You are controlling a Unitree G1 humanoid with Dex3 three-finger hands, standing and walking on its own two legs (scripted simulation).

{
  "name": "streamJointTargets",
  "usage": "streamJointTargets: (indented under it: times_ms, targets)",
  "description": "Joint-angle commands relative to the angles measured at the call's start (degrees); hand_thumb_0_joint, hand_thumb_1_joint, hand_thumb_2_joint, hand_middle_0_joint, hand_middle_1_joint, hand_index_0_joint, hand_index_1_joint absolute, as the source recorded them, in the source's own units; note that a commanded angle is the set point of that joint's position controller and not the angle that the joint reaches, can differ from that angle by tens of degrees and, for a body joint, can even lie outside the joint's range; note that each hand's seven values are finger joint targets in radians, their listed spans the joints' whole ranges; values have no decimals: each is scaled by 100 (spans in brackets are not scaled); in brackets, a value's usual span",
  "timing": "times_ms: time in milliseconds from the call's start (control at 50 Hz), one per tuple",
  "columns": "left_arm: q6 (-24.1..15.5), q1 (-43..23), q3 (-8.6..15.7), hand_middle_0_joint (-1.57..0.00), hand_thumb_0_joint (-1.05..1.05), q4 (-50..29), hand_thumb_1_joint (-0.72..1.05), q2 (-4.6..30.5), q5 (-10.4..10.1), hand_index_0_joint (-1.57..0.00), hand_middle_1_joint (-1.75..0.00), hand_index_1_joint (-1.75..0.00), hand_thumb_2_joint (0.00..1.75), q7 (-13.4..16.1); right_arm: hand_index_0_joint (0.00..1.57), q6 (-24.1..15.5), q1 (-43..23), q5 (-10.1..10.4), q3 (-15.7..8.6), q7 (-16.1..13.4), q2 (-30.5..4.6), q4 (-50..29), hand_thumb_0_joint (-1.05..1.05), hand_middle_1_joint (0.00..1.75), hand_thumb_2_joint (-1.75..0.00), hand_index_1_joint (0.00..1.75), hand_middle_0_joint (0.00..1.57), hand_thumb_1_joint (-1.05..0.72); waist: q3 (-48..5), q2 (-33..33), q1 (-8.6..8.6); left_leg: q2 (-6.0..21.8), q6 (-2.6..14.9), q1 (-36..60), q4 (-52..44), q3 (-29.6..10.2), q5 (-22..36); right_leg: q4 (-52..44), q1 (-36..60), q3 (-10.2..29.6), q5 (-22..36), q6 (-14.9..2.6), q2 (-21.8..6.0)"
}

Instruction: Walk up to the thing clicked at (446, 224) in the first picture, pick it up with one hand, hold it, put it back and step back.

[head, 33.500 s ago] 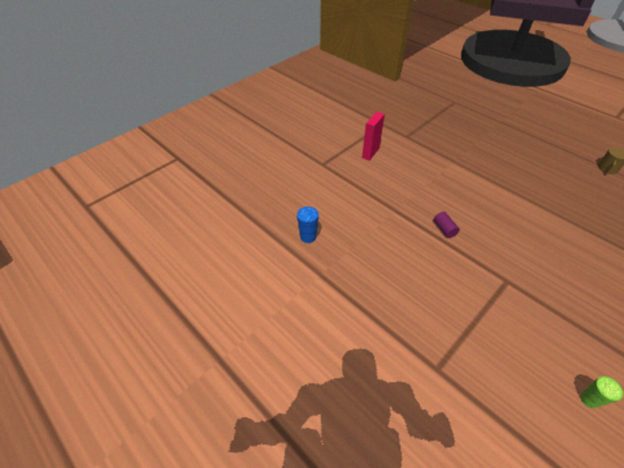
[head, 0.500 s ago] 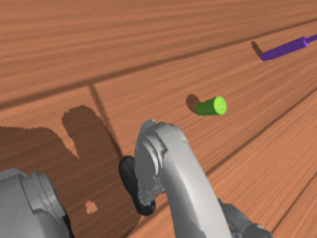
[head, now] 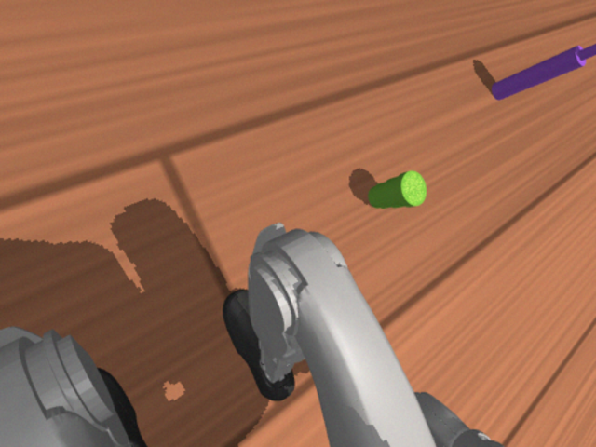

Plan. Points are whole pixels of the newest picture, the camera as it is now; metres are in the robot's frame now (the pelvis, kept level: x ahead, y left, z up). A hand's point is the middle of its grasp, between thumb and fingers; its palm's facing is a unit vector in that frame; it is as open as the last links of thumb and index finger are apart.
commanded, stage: close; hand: left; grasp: from above
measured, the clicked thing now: out of the picture +0.47 +0.32 -0.28
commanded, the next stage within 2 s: settle in 1.38 s
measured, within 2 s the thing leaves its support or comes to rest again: leaves its support in 1.86 s
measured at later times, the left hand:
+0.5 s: hand out of the picture +0.45 +0.32 -0.25, palm faces -0.56 -0.14 -0.82, open 10.7 cm
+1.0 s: hand out of the picture +0.45 +0.32 -0.25, palm faces -0.56 -0.13 -0.82, open 9.1 cm
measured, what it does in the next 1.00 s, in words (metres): stands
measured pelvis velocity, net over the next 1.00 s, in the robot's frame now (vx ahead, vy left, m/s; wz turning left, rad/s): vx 0.00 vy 0.00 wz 0.00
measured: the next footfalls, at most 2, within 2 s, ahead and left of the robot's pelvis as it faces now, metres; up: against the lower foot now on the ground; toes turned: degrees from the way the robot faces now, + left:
none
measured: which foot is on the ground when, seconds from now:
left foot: down 0.00-1.00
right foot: down 0.00-1.00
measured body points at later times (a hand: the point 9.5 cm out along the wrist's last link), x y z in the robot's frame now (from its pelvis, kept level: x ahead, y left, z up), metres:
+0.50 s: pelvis +0.00 +0.00 +0.00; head +0.28 +0.13 +0.32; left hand +0.48 +0.32 -0.21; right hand +0.05 -0.25 -0.06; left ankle +0.06 +0.13 -0.28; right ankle +0.11 -0.11 -0.28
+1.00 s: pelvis +0.00 +0.00 +0.00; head +0.28 +0.13 +0.33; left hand +0.47 +0.32 -0.20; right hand +0.05 -0.25 -0.06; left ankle +0.06 +0.13 -0.28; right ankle +0.11 -0.11 -0.28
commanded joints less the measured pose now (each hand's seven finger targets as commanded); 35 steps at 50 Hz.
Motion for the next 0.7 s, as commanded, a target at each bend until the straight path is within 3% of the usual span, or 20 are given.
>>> streamJointTargets:
  times_ms: [0, 120, 140, 160, 180, 240, 300, 320, 360, 400, 420, 440, 500, 600, 620, 680]
  targets:
    - [-179, -1296, 107, -36, 0, -723, -7, 1302, -24, -37, -75, -74, 84, 100, 20, 110, 1165, -4, -609, -112, -1871, 64, 0, 30, -90, 30, 20, -89, -3989, 2906, -203, 77, 24, 2904, -1279, 498, 1625, -1176, 2457, -360, 1711, -357, 282]
    - [-352, -1358, 92, -40, 0, -662, -2, 1254, 141, -41, -71, -70, 80, 195, 20, 193, 1085, -62, -637, -143, -1871, 49, 0, 30, -90, 30, 20, -89, -3753, 3138, -169, 108, -69, 3142, -1489, 322, 1288, -1098, 1943, -498, 1328, -423, 260]
    - [-402, -1634, -46, -41, 0, -962, -1, 1160, 176, -42, -69, -68, 79, 214, 20, 183, 1042, -70, -628, -145, -1834, 42, 0, 30, -90, 30, 20, -89, -3833, 3296, -210, 102, -54, 3159, -1440, 367, 1316, -1100, 1940, -487, 1409, -411, 273]
    - [-363, -1400, 38, -41, 0, -593, -1, 1200, 190, -42, -69, -68, 79, 270, 20, 200, 1066, -79, -623, -139, -1827, 103, 0, 30, -90, 30, 20, -89, -3888, 3154, -199, 112, -29, 3164, -1437, 358, 1315, -1112, 2034, -487, 1430, -386, 283]
    - [-371, -1563, -62, -42, 0, -640, 1, 1106, 226, -43, -68, -67, 78, 301, 20, 182, 1086, -80, -618, -140, -1821, 101, 0, 30, -90, 30, 20, -89, -3722, 3070, -307, 98, -6, 2974, -1393, 389, 1212, -1113, 1966, -473, 1393, -372, 287]
    - [-349, -1695, -87, -46, 0, -791, 6, 1139, 230, -47, -67, -66, 78, 417, 20, 135, 1126, -89, -627, -136, -1810, 139, 0, 30, -90, 30, 20, -89, -3919, 3116, -250, 84, 19, 3088, -1321, 469, 1481, -1149, 2127, -432, 1678, -332, 299]
    - [-283, -1588, -89, -48, 0, -497, 8, 1069, 272, -49, -64, -63, 76, 461, 20, 72, 1125, -80, -644, -119, -1866, 194, 0, 30, -90, 30, 20, -89, -3634, 3050, -313, 91, -31, 3119, -1371, 380, 1506, -1064, 1817, -493, 1609, -371, 269]
    - [-271, -1600, -98, -49, 0, -431, 9, 1019, 270, -50, -63, -62, 75, 466, 20, 52, 1128, -79, -658, -123, -1872, 191, 0, 30, -90, 30, 20, -89, -3514, 3040, -336, 101, -50, 3064, -1392, 349, 1439, -1052, 1735, -510, 1541, -378, 267]
    - [-286, -1763, -82, -52, 0, -640, 14, 1124, 257, -53, -63, -61, 73, 479, 20, 35, 1070, -76, -655, -125, -1838, 156, 0, 30, -90, 30, 20, -89, -3796, 3163, -274, 106, -44, 3221, -1449, 352, 1388, -1058, 1831, -483, 1533, -367, 259]
    - [-226, -1611, 0, -54, 0, -408, 15, 1139, 277, -55, -61, -60, 73, 477, 20, 1, 1092, -81, -667, -110, -1882, 159, 0, 30, -90, 30, 20, -89, -3613, 3147, -285, 98, -61, 3140, -1472, 340, 1299, -1030, 1752, -488, 1443, -370, 223]
    - [-242, -1718, -144, -55, 0, -639, 16, 1003, 239, -56, -60, -59, 71, 449, 20, -26, 1055, -86, -624, -93, -1812, 72, 0, 30, -90, 30, 20, -89, -3659, 3128, -319, 86, -21, 3073, -1424, 416, 1307, -1080, 1907, -446, 1505, -347, 265]
    - [-205, -1624, -10, -55, 0, -439, 15, 1143, 233, -56, -58, -58, 71, 467, 20, -31, 1095, -78, -655, -102, -1879, 142, 0, 30, -90, 30, 20, -89, -3663, 3006, -298, 74, -15, 3012, -1422, 403, 1218, -1095, 1876, -453, 1440, -351, 242]
    - [-220, -1761, -68, -56, 0, -727, 16, 1206, 142, -56, -57, -57, 70, 467, 20, -24, 1025, -43, -640, -128, -1806, 59, 0, 30, -90, 30, 20, -89, -3972, 3020, -205, 79, 26, 2949, -1396, 494, 1241, -1190, 2162, -379, 1537, -342, 283]
    - [-228, -1602, -34, -62, 0, -644, 24, 1149, 109, -63, -55, -55, 69, 364, 20, -19, 1187, -44, -641, -130, -1821, 150, 0, 30, -90, 30, 20, -89, -3929, 2945, -278, 74, 17, 2901, -1337, 474, 1389, -1134, 2200, -404, 1581, -332, 273]
    - [-248, -1602, 14, -65, 0, -728, 27, 1276, 114, -65, -55, -55, 70, 369, 20, 8, 1153, -51, -636, -131, -1799, 143, 0, 30, -90, 30, 20, -89, -4127, 2962, -205, 80, 23, 2939, -1342, 482, 1433, -1153, 2385, -383, 1634, -326, 285]
    - [-272, -1522, -40, -69, 0, -640, 31, 1093, 97, -69, -53, -54, 71, 300, 20, 4, 1138, -49, -652, -147, -1849, 116, 0, 30, -90, 30, 20, -90, -3777, 2898, -260, 60, 0, 2843, -1320, 477, 1364, -1172, 2065, -422, 1505, -377, 263]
